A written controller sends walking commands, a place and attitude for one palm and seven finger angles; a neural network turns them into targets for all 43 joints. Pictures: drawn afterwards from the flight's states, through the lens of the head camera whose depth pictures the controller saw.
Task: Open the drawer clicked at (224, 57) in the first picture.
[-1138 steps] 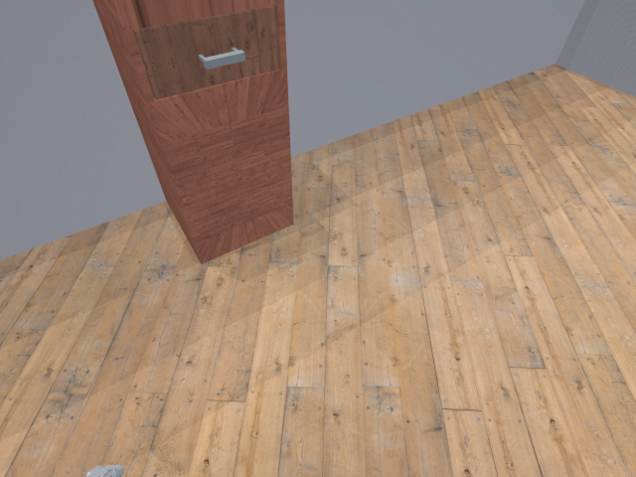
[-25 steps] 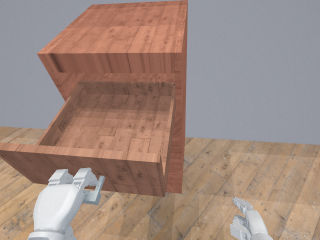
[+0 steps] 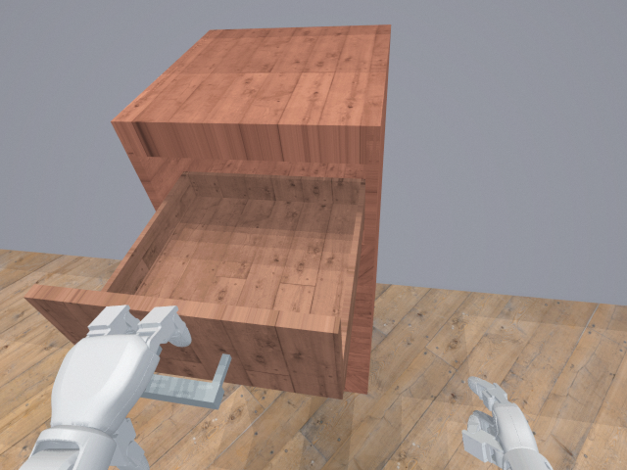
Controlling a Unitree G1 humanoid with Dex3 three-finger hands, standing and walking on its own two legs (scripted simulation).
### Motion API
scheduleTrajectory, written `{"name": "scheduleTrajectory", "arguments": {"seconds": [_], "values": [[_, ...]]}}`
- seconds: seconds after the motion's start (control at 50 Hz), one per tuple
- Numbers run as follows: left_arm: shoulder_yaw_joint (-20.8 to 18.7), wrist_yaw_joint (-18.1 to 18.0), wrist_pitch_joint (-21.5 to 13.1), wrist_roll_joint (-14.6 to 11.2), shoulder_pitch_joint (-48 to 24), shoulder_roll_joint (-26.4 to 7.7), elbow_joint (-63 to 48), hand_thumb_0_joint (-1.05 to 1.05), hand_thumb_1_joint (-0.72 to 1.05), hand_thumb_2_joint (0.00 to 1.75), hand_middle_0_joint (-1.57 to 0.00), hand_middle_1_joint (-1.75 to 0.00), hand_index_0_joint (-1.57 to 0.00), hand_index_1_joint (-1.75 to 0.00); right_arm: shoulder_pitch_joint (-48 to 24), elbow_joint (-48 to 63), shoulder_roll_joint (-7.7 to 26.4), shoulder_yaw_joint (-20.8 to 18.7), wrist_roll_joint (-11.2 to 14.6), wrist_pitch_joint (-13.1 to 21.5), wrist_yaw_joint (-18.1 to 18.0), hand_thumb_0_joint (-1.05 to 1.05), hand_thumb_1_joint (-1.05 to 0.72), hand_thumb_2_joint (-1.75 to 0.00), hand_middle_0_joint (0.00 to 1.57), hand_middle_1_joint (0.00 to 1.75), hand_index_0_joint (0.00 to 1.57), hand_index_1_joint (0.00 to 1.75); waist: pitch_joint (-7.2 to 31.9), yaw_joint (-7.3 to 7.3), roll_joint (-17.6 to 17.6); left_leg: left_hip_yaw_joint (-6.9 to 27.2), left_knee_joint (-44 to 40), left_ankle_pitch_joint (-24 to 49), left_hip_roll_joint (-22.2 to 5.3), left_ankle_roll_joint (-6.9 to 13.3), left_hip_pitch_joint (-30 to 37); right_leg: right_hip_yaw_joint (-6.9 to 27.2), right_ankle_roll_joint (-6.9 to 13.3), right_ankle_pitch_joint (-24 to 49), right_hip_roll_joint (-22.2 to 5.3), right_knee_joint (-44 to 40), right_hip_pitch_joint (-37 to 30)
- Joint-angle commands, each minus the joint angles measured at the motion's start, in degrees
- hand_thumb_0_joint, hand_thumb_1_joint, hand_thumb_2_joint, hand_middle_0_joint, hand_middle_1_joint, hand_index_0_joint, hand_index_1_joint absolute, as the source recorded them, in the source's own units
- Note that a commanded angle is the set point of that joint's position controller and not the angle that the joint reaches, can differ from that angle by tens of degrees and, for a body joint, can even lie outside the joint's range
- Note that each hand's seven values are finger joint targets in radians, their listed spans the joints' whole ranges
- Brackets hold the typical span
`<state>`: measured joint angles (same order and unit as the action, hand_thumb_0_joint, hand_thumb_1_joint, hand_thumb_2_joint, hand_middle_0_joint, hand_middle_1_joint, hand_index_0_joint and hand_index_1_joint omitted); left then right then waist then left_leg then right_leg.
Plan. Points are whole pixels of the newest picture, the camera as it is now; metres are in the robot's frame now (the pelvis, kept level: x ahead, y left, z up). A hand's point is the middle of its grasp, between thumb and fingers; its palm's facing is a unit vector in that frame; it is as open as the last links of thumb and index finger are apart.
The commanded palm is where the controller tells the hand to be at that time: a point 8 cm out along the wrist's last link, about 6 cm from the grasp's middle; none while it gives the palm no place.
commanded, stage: lift the hand off the handle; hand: left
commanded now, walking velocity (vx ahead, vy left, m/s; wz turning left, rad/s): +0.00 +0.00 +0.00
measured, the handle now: (182, 373) +0.21 +0.21 +0.03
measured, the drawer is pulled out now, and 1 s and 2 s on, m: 0.30 0.30 0.30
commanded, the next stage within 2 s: draw the hand back to the body in 0.58 s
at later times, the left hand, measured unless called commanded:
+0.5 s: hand (117, 311) +0.20 +0.22 +0.19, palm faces +0.22 -0.09 -0.97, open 13.7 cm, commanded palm +0.14 +0.22 +0.23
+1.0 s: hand (110, 334) +0.18 +0.23 +0.17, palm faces +0.10 -0.07 -0.99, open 13.9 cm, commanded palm +0.14 +0.23 +0.23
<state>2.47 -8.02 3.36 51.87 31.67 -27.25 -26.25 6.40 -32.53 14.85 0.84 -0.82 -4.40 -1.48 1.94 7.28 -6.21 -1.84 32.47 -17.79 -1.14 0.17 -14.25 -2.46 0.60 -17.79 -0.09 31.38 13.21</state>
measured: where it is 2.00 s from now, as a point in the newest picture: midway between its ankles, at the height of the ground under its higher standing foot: outside the picture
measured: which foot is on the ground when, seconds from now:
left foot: down 0.00-1.00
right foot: down 0.00-1.00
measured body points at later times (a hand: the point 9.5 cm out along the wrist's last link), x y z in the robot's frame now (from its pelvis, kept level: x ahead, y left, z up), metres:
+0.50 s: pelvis -0.01 +0.00 +0.01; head -0.03 -0.05 +0.46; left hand +0.18 +0.22 +0.24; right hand +0.24 -0.17 -0.07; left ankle -0.01 +0.12 -0.73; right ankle -0.01 -0.11 -0.73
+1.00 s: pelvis +0.00 -0.01 +0.01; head -0.02 -0.06 +0.45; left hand +0.17 +0.23 +0.23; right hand +0.22 -0.21 -0.08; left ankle -0.01 +0.12 -0.73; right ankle -0.01 -0.11 -0.73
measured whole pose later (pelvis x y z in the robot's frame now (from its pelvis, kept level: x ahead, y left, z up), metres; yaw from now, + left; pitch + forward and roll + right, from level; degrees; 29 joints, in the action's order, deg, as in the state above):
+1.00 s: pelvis +0.00 -0.01 +0.01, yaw +1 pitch -2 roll +0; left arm -9.7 3.2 3.8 40.7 27.6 -35.1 -34.6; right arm 7.0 -32.1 15.9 2.0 1.9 -3.6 -0.5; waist 0.8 5.2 -8.2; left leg -0.9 27.3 -14.8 -1.5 -0.6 -10.3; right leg -3.5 1.2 -15.0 0.5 26.0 8.8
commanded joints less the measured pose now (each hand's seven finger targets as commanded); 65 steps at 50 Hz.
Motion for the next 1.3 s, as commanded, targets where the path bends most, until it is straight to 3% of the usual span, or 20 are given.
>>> {"name": "scheduleTrajectory", "arguments": {"seconds": [0.0, 0.12, 0.2, 0.26, 0.3, 0.38, 0.42, 0.52, 0.58, 0.64, 0.68, 0.74, 0.94, 1.02, 1.08, 1.12, 1.16, 1.22, 1.26, 1.28], "values": [[-10.47, -3.62, -1.17, -0.1, -10.98, -9.77, -19.94, 0.0, -0.5, 0.3, -0.3, -1.2, -0.3, -1.2, -9.49, 10.17, 4.78, -1.01, 0.03, 3.03, -0.1, 0.0, -0.9, -0.9, 0.2, 0.3, 0.2, 0.3, 7.06, -0.58, 2.43, 1.13, -4.95, 16.55, -0.11, 0.65, 7.5, 0.86, 0.2, 11.35, -0.6, -7.16, 0.61], [-8.94, -0.62, 0.98, -1.57, -13.78, -8.76, -21.72, 0.0, -0.5, 0.3, -0.3, -1.2, -0.3, -1.2, -12.72, 10.41, 4.36, -0.26, 1.2, 2.87, 0.5, 0.0, -0.9, -0.9, 0.2, 0.3, 0.2, 0.3, 4.96, -0.89, -0.25, 2.16, -7.69, 15.54, -0.86, 0.4, 8.44, 0.62, 0.64, 8.9, 0.07, -8.59, -0.89], [-9.28, 0.93, 0.96, -1.15, -18.78, -10.9, -21.46, 0.0, -0.5, 0.3, -0.3, -1.2, -0.3, -1.2, -11.76, 9.53, 4.22, -0.18, 0.84, 2.71, 0.16, 0.0, -0.9, -0.9, 0.2, 0.3, 0.2, 0.3, 4.93, -0.81, 2.65, 1.91, -9.27, 15.03, -0.66, 0.58, 9.13, -0.12, 0.26, 7.96, -0.24, -9.77, -1.93], [-8.98, 2.01, 0.88, -1.94, -21.39, -11.14, -22.65, 0.0, -0.5, 0.3, -0.3, -1.2, -0.3, -1.2, -12.56, 9.2, 3.93, 0.16, 1.07, 3.11, 0.13, 0.0, -0.9, -0.9, 0.2, 0.3, 0.2, 0.3, 5.08, -1.05, 0.63, 2.29, -10.22, 14.56, -0.72, 0.36, 9.62, -0.2, 0.48, 7.24, -0.24, -10.14, -2.66], [-9.58, 2.64, 1.47, -1.77, -21.53, -11.82, -22.01, 0.0, -0.5, 0.3, -0.3, -1.2, -0.3, -1.2, -12.67, 9.1, 4.08, 0.07, 1.11, 2.95, 0.31, 0.0, -0.9, -0.9, 0.2, 0.3, 0.2, 0.3, 5.8, -0.67, 1.27, 2.21, -10.56, 16.04, -0.57, 0.38, 10.19, -0.11, 0.39, 8.73, -0.37, -10.56, -3.81], [-10.91, 6.43, 6.33, -3.35, -17.86, -12.06, -15.69, 0.0, -0.5, 0.3, -0.3, -1.2, -0.3, -1.2, -14.88, 8.44, 4.35, 0.4, 1.98, 1.07, 1.74, 0.0, -0.9, -0.9, 0.2, 0.3, 0.2, 0.3, 2.42, -0.16, 3.41, 1.52, -12.34, 16.59, -0.02, 0.22, 6.99, 0.09, 0.3, 11.34, -0.28, -10.78, -6.36], [-12.28, 8.78, 8.59, -5.76, -18.84, -12.71, -16.57, 0.0, -0.5, 0.3, -0.3, -1.2, -0.3, -1.2, -17.95, 9.63, 4.57, 0.68, 3.27, 0.93, 2.35, 0.0, -0.9, -0.9, 0.2, 0.3, 0.2, 0.3, 3.14, -0.3, 2.48, 1.85, -12.55, 16.01, -0.32, 0.3, 5.86, 0.73, 0.39, 12.15, 0.29, -10.2, -7.67], [-15.06, 12.29, 9.7, -8.0, -12.91, -15.32, -17.04, 0.0, -0.5, 0.3, -0.3, -1.2, -0.3, -1.2, -17.67, 11.28, 5.59, 0.96, 3.83, -0.22, 2.44, 0.0, -0.9, -0.9, 0.2, 0.3, 0.2, 0.3, 2.84, -0.58, 4.03, 0.75, -11.87, 13.89, -0.54, 0.41, 4.18, 1.05, -0.3, 11.03, 0.22, -10.33, -7.52], [-14.41, 11.99, 6.87, -8.65, -10.83, -14.65, -22.24, 0.0, -0.5, 0.3, -0.3, -1.2, -0.3, -1.2, -14.68, 12.95, 6.11, 0.79, 3.31, -0.19, 2.2, 0.0, -0.9, -0.9, 0.2, 0.3, 0.2, 0.3, 5.09, -0.73, 5.0, 0.23, -10.75, 14.55, -0.16, 0.73, 5.5, 0.54, -0.89, 11.69, -0.71, -10.53, -6.88], [-18.24, 9.59, 3.88, -8.93, -11.06, -17.5, -24.31, 0.0, -0.5, 0.3, -0.3, -1.2, -0.3, -1.2, -13.05, 13.12, 5.74, 1.13, 2.91, 1.26, 1.54, 0.0, -0.9, -0.9, 0.2, 0.3, 0.2, 0.3, 5.64, -0.48, 3.29, 0.53, -9.18, 13.28, -0.11, 0.71, 6.04, 0.87, -0.58, 9.67, -1.12, -10.99, -5.2], [-19.62, 8.26, 2.02, -8.34, -10.15, -17.76, -20.98, 0.0, -0.5, 0.3, -0.3, -1.2, -0.3, -1.2, -11.4, 11.75, 5.63, 0.2, 2.56, 1.73, 1.12, 0.0, -0.9, -0.9, 0.2, 0.3, 0.2, 0.3, 2.84, -0.83, 4.82, 0.5, -8.53, 12.62, -0.02, 0.82, 6.62, 1.15, -0.54, 8.2, -1.25, -12.04, -2.59], [-19.92, 7.41, 0.38, -8.69, -15.05, -18.17, -19.22, 0.0, -0.5, 0.3, -0.3, -1.2, -0.3, -1.2, -11.19, 10.68, 5.26, -0.09, 2.51, 3.1, 0.93, 0.0, -0.9, -0.9, 0.2, 0.3, 0.2, 0.3, 2.84, -1.39, 1.59, 1.0, -8.31, 10.36, 0.26, 0.79, 7.28, 1.61, -0.09, 4.56, -1.46, -12.69, -1.34], [-21.04, 9.16, -0.79, -11.48, -8.85, -19.12, -20.26, 0.0, -0.5, 0.3, -0.3, -1.2, -0.3, -1.2, -10.87, 11.8, 5.89, -0.28, 2.58, 4.71, 0.87, 0.0, -0.9, -0.9, 0.2, 0.3, 0.2, 0.3, 5.36, -1.06, 3.29, 0.97, -7.32, 14.28, 0.41, 0.88, 6.52, 1.05, -0.68, 12.9, -2.04, -10.49, -4.0], [-25.74, 8.24, -0.98, -12.7, -5.2, -21.39, -18.76, 0.0, -0.5, 0.3, -0.3, -1.2, -0.3, -1.2, -11.71, 11.86, 6.04, -0.45, 2.99, 4.66, 0.85, 0.0, -0.9, -0.9, 0.2, 0.3, 0.2, 0.3, 2.82, -0.98, 4.49, 1.09, -6.44, 13.71, 0.12, 0.66, 5.3, 1.93, -0.7, 13.68, -1.46, -10.65, -2.67], [-26.25, 7.67, -1.95, -13.1, -3.56, -20.85, -17.51, 0.0, -0.5, 0.3, -0.3, -1.2, -0.3, -1.2, -8.96, 11.91, 5.85, -0.98, 2.65, 4.2, 0.79, 0.0, -0.9, -0.9, 0.2, 0.3, 0.2, 0.3, 3.9, -0.93, 6.04, 0.63, -6.15, 14.19, 0.23, 0.96, 5.72, 0.74, -1.12, 13.95, -2.02, -10.22, -2.79], [-26.51, 7.59, -1.97, -14.09, -4.09, -20.43, -17.68, 0.0, -0.5, 0.3, -0.3, -1.2, -0.3, -1.2, -10.87, 11.97, 5.74, -0.88, 3.23, 4.57, 0.93, 0.0, -0.9, -0.9, 0.2, 0.3, 0.2, 0.3, 2.54, -1.25, 3.02, 1.04, -6.12, 13.56, 0.15, 0.61, 5.57, 1.26, -0.72, 13.09, -1.47, -10.59, -1.74], [-26.15, 7.6, -2.5, -14.13, -3.25, -20.57, -17.48, 0.0, -0.5, 0.3, -0.3, -1.2, -0.3, -1.2, -8.69, 12.05, 5.92, -1.21, 2.77, 4.5, 0.69, 0.0, -0.9, -0.9, 0.2, 0.3, 0.2, 0.3, 3.8, -1.4, 5.27, 0.75, -6.09, 14.04, 0.12, 0.92, 5.84, 0.19, -1.19, 13.5, -2.02, -10.17, -2.14], [-25.06, 7.8, -2.38, -14.14, -4.03, -19.87, -19.64, 0.0, -0.5, 0.3, -0.3, -1.2, -0.3, -1.2, -10.64, 12.53, 6.05, -1.02, 3.15, 4.87, 0.58, 0.0, -0.9, -0.9, 0.2, 0.3, 0.2, 0.3, 3.27, -1.73, 2.31, 1.06, -5.99, 14.2, 0.03, 0.77, 6.21, 0.75, -0.76, 13.68, -1.54, -10.38, -1.26], [-25.25, 7.55, -2.78, -13.13, -2.94, -20.95, -20.62, 0.0, -0.5, 0.3, -0.3, -1.2, -0.3, -1.2, -8.36, 12.61, 6.31, -1.18, 2.59, 4.5, 0.43, 0.0, -0.9, -0.9, 0.2, 0.3, 0.2, 0.3, 5.17, -1.5, 3.68, 1.19, -6.35, 15.66, -0.21, 0.8, 6.48, -0.53, -0.93, 13.99, -1.97, -9.7, -2.17], [-21.09, 5.34, -7.68, -51.12, -7.37, 4.3, -20.45, 0.0, -0.47, 0.32, -0.3, -1.18, -0.3, -1.18, -4.21, 12.99, 0.77, -1.35, 3.0, 9.13, -1.2, 0.0, -0.9, -0.9, 0.2, 0.3, 0.2, 0.3, 0.17, -6.93, 6.26, 0.61, -7.32, 12.36, -1.33, 1.79, 10.84, -2.13, 0.37, 12.83, -0.3, -9.92, -1.89]]}}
